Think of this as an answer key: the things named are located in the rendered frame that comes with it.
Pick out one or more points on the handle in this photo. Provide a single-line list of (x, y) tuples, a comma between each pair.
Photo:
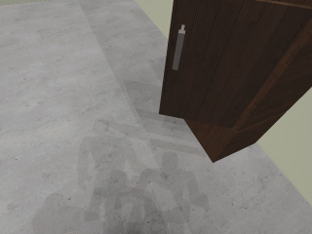
[(178, 47)]

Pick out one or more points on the cupboard door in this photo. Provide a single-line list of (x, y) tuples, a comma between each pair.
[(230, 49)]

